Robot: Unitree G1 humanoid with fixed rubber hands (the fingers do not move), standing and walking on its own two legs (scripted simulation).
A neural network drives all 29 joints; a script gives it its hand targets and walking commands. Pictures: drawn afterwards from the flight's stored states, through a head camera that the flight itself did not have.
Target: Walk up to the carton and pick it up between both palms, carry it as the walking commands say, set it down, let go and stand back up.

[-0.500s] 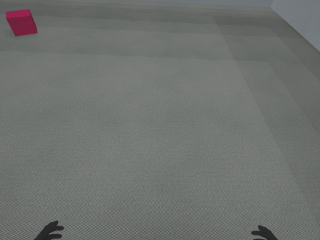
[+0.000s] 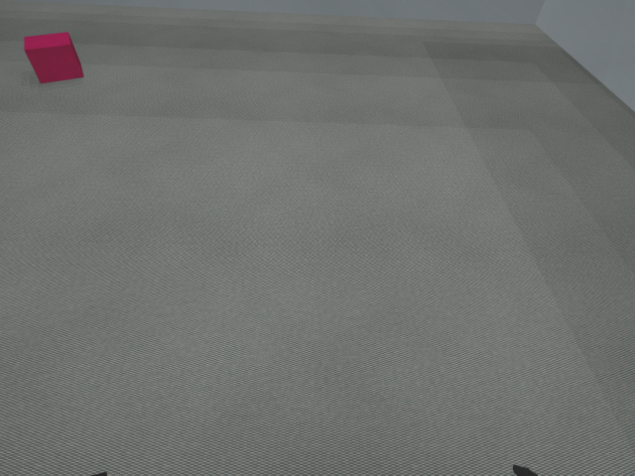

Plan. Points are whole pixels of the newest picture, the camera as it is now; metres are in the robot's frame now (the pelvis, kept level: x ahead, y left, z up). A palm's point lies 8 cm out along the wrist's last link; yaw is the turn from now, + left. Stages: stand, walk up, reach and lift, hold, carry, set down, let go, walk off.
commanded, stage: walk up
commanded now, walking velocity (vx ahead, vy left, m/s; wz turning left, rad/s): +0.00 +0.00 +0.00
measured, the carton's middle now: (54, 57) +2.70 +1.72 -0.66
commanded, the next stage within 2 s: none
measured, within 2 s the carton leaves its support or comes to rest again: neither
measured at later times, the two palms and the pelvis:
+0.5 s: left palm out of the picture -0.01 +0.32 -0.14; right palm (480, 462) +0.18 -0.22 -0.10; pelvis +0.05 +0.05 +0.00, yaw +10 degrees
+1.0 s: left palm out of the picture +0.28 +0.47 -0.12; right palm (362, 389) +0.30 -0.08 -0.15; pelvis +0.25 +0.17 -0.02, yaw +22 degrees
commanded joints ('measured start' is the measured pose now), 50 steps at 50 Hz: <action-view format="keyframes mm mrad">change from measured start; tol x32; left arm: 1 -47 186 40 -21 7 -18 6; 50 171 1 85 -57 3 -32 29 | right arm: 1 -25 -201 -43 -15 0 -17 -6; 50 229 42 -30 -61 -3 -10 18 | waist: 1 -9 36 -28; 22 1 -155 -20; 26 -132 557 61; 29 -66 156 165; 43 43 107 -130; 45 196 -330 -307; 50 42 -142 -39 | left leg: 1 5 104 -115 -183 -6 23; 6 58 118 -133 -208 15 21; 8 -347 60 -170 -48 -490 24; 12 -517 109 -49 569 -176 -28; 23 18 -13 172 38 -151 -24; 27 11 435 -647 -494 -534 154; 32 115 229 -279 -254 292 139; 43 -8 75 -92 107 816 110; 46 -523 -9 -82 820 -335 11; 50 -493 103 -101 684 -116 -8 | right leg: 1 13 -75 74 -142 11 -65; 6 7 -75 73 -178 16 -57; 10 80 -436 372 -427 -597 -124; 20 39 -291 -70 -290 -246 -54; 27 -619 -119 27 765 -261 47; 43 118 -42 -153 0 110 -3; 45 584 -516 375 -133 565 -201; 50 263 -386 52 -191 335 -119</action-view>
